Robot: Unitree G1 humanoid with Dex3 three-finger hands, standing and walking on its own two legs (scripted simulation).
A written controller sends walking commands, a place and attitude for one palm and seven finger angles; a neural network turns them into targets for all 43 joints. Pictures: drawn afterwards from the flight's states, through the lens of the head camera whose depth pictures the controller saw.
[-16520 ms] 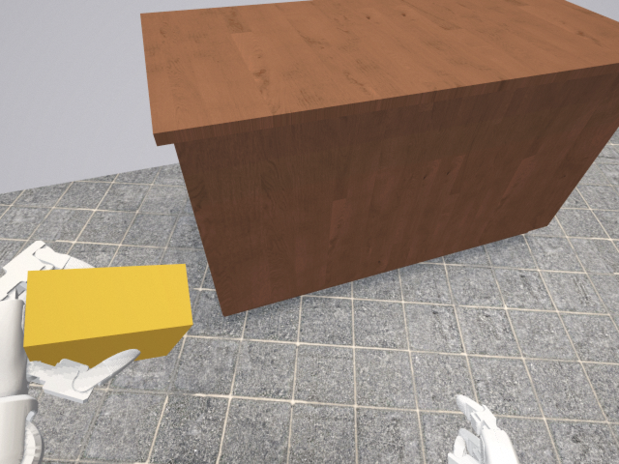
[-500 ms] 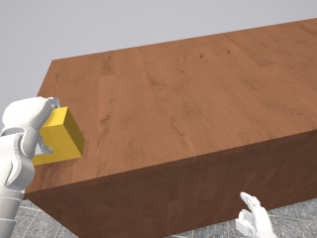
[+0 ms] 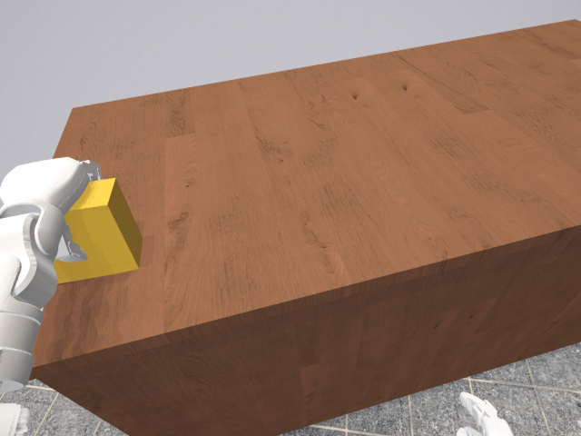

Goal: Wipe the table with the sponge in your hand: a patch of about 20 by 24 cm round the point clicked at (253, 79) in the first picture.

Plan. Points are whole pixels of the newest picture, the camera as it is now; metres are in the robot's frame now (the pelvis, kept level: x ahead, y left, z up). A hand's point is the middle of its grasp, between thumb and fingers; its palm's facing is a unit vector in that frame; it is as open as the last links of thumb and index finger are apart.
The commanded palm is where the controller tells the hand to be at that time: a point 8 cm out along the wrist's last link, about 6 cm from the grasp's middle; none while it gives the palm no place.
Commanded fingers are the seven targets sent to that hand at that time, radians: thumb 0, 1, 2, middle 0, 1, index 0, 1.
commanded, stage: wipe forward along the first lane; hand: left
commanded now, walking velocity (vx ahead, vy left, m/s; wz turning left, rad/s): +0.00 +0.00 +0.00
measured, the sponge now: (85, 243) +0.32 +0.34 +0.11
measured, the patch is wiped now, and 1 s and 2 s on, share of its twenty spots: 0.35 0.40 0.40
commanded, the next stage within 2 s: slide across to the middle lane in 0.76 s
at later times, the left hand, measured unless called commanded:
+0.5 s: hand (73, 194) +0.37 +0.36 +0.16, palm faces -0.09 +0.01 -1.00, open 10.2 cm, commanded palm +0.36 +0.36 +0.19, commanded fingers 0.00 0.10 1.30 -1.20 -1.60 -1.20 -1.60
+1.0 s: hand (76, 178) +0.40 +0.37 +0.17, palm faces -0.09 +0.06 -0.99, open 10.2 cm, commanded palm +0.39 +0.35 +0.20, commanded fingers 0.00 0.10 1.30 -1.20 -1.60 -1.20 -1.60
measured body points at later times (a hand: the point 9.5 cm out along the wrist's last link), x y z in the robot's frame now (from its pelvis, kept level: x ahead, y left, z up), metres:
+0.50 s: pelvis +0.00 +0.00 +0.00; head +0.01 -0.02 +0.45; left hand +0.37 +0.35 +0.22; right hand +0.12 -0.27 -0.12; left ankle +0.03 +0.14 -0.74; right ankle +0.01 -0.12 -0.74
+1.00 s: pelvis +0.01 +0.02 +0.00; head +0.03 -0.01 +0.45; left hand +0.40 +0.36 +0.22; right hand +0.10 -0.25 -0.13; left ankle +0.03 +0.14 -0.74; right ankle +0.01 -0.12 -0.74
